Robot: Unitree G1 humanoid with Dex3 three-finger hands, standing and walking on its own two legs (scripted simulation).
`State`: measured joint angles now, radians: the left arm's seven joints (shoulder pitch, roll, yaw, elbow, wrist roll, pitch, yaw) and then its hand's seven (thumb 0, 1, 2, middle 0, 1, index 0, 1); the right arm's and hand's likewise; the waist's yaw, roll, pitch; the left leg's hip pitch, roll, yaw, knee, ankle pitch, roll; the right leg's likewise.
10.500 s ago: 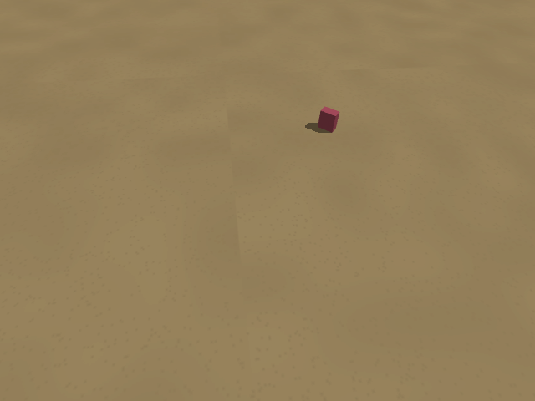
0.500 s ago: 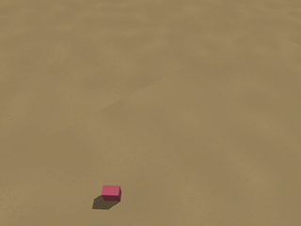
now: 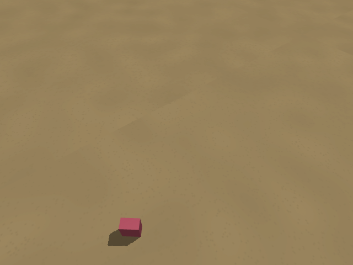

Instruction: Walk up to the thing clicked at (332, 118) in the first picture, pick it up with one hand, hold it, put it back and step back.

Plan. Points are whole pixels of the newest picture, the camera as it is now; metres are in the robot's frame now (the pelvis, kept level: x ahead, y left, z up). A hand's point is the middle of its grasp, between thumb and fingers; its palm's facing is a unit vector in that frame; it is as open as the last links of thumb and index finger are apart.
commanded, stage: rise first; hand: left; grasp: from above
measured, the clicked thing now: (131, 227) +0.42 +0.22 -0.72
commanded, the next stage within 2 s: none
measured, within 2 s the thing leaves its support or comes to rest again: neither
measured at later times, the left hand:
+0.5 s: hand out of the picture +0.13 +0.25 -0.20, palm faces -0.08 -0.92 -0.38, open 12.5 cm
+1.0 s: hand out of the picture +0.12 +0.26 -0.25, palm faces -0.20 -0.86 -0.47, open 14.0 cm
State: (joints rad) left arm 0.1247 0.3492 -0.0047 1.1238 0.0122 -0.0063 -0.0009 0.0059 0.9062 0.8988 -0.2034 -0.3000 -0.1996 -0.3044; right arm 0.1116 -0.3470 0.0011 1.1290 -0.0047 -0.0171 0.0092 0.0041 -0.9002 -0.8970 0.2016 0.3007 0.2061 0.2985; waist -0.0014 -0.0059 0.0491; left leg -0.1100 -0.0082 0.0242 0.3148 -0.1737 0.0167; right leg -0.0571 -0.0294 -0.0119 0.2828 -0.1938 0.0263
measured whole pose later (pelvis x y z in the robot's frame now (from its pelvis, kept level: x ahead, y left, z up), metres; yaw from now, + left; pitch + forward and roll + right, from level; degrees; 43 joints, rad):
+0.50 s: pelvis -0.02 +0.00 -0.05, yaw -1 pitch +12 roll -1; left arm 0.07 0.33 0.16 0.84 0.16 0.13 -0.02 0.00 -0.21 0.91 -0.18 -0.93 -0.17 -0.93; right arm 0.27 -0.24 -0.02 0.65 0.03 -0.06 -0.01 0.01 -0.91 -0.90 0.20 0.30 0.21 0.30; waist -0.04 0.00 -0.06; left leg -0.67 0.02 0.02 0.86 -0.39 0.01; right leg -0.61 -0.01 -0.01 0.82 -0.41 0.02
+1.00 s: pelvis -0.02 -0.01 -0.12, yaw +0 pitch +21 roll -2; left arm 0.26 0.36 0.14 0.44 0.25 0.19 -0.03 0.00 -0.53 0.97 -0.11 -1.05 -0.10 -1.06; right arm 0.19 -0.24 -0.02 0.54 0.01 -0.16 -0.02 0.01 -0.92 -0.91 0.20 0.30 0.21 0.30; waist -0.03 0.01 -0.14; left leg -1.07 0.03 -0.02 1.26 -0.56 0.01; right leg -1.00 0.00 -0.04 1.22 -0.59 0.01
